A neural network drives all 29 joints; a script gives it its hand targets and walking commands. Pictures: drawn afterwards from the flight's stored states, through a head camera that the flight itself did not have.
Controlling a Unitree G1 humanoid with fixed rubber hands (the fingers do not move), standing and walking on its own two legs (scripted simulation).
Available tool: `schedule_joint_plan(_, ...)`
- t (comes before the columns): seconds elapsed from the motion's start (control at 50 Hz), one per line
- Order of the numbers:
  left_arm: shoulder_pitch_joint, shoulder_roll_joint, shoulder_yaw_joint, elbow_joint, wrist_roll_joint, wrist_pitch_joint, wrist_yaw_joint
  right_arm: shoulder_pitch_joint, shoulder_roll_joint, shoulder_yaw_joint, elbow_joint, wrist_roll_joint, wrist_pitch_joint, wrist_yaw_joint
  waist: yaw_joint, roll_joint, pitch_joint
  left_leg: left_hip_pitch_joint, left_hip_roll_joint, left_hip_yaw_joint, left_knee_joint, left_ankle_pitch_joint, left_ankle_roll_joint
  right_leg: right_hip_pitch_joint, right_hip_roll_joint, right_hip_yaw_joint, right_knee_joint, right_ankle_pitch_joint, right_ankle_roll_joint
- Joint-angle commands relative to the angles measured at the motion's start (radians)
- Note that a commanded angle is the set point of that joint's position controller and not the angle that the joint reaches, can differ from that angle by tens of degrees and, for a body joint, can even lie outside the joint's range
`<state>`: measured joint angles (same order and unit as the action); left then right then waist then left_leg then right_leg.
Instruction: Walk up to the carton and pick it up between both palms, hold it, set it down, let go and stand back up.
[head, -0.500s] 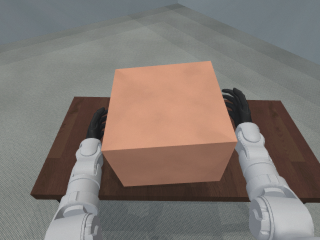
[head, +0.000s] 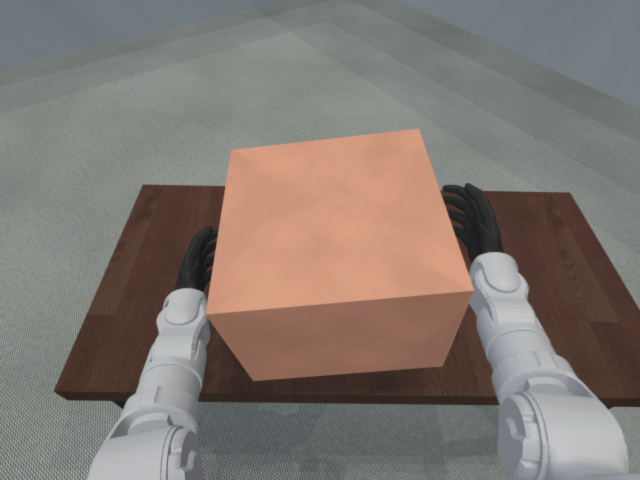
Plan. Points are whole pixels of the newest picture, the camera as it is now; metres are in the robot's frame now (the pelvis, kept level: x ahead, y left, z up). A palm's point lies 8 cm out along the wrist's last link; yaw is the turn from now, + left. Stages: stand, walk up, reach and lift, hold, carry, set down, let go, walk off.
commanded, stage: set down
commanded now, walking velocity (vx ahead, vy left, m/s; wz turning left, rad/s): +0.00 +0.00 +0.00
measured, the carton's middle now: (335, 256) +0.44 +0.00 -0.01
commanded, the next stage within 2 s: none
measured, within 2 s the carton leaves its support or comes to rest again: rests again in 1.76 s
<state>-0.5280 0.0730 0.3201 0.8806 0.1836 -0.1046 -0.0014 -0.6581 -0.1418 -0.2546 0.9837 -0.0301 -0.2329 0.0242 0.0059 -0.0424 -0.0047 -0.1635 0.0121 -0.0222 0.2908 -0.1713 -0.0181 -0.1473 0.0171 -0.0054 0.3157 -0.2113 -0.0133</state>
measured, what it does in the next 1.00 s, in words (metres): stands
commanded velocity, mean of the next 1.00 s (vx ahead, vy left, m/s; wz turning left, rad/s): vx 0.00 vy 0.00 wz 0.00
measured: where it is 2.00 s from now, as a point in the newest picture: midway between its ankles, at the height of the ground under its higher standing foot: outside the picture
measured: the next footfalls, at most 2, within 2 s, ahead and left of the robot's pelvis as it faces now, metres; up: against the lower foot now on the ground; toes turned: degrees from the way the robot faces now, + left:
none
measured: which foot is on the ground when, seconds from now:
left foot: down 0.00-1.00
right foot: down 0.00-1.00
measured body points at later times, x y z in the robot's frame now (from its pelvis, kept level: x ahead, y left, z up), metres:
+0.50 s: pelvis +0.01 +0.00 +0.00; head +0.08 +0.02 +0.44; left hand +0.37 +0.20 -0.02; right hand +0.42 -0.18 +0.04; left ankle -0.02 +0.14 -0.75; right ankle -0.03 -0.10 -0.75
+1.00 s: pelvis +0.01 +0.01 +0.00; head +0.09 +0.03 +0.44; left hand +0.37 +0.21 -0.04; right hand +0.41 -0.18 +0.02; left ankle -0.02 +0.13 -0.75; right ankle -0.03 -0.10 -0.75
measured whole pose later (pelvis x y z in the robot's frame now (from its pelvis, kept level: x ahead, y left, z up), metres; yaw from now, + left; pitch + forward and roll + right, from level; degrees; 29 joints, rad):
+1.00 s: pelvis +0.01 +0.01 +0.00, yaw +0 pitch +15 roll +0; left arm -0.54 0.10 0.32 1.15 0.17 -0.46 0.05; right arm -0.67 -0.14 -0.30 1.24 -0.09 -0.56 0.02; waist 0.01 -0.04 -0.10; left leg -0.43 0.01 -0.02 0.35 -0.18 -0.02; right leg -0.39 0.02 -0.01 0.32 -0.19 -0.01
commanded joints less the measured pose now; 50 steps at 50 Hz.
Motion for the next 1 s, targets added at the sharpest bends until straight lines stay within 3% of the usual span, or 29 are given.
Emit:
schedule_joint_plan(0.0,-0.649,-0.406,-0.193,-0.134,-0.006,-0.157,-0.109,-0.408,0.568,0.262,-0.048,-0.102,-0.053,0.121,0.094,0.016,-0.460,-0.070,-0.022,0.128,0.020,0.377,-0.006,0.144,-0.029,-0.024,0.034,0.477,0.056)
schedule_joint_plan(0.18,-0.685,-0.403,-0.192,-0.073,-0.012,-0.227,-0.098,-0.432,0.578,0.238,0.000,-0.133,-0.101,0.123,0.085,0.032,-0.519,-0.114,-0.013,0.128,0.046,0.374,-0.008,0.108,-0.030,-0.022,0.051,0.469,0.051)
schedule_joint_plan(0.32,-0.665,-0.420,-0.222,-0.028,-0.029,-0.308,-0.080,-0.424,0.589,0.260,0.061,-0.141,-0.169,0.117,0.084,0.050,-0.608,-0.117,-0.008,0.120,0.093,0.482,-0.027,0.084,-0.026,-0.022,0.078,0.569,0.045)
schedule_joint_plan(0.58,-0.635,-0.461,-0.264,0.053,-0.049,-0.420,-0.062,-0.425,0.591,0.256,0.157,-0.169,-0.280,0.101,0.072,0.078,-0.673,-0.130,0.000,0.099,0.150,0.598,-0.051,-0.005,-0.012,-0.029,0.096,0.637,0.034)
schedule_joint_plan(0.84,-0.636,-0.443,-0.242,0.165,-0.041,-0.465,-0.061,-0.436,0.550,0.181,0.259,-0.215,-0.317,0.110,0.061,0.093,-0.591,-0.136,0.012,0.100,0.154,0.511,-0.056,-0.154,-0.001,-0.047,0.058,0.407,0.014)
schedule_joint_plan(0.98,-0.601,-0.426,-0.220,0.205,-0.029,-0.472,-0.063,-0.418,0.526,0.162,0.292,-0.228,-0.319,0.120,0.066,0.089,-0.549,-0.147,0.015,0.100,0.155,0.473,-0.052,-0.181,-0.005,-0.045,0.049,0.354,0.011)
